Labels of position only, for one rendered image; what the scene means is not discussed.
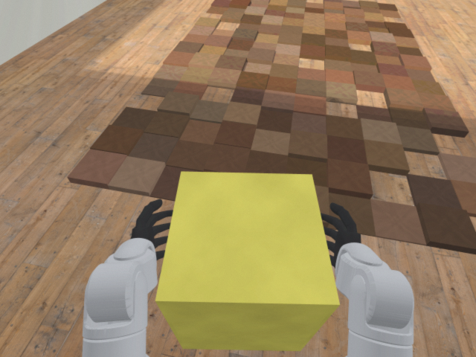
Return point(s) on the left robot forearm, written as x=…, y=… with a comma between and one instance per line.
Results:
x=115, y=303

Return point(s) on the robot left hand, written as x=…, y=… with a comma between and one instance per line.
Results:
x=144, y=225

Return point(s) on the robot right hand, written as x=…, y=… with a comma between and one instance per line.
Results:
x=347, y=231

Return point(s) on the carton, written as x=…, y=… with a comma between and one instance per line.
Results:
x=246, y=265

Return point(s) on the right robot forearm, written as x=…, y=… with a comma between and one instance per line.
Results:
x=381, y=304

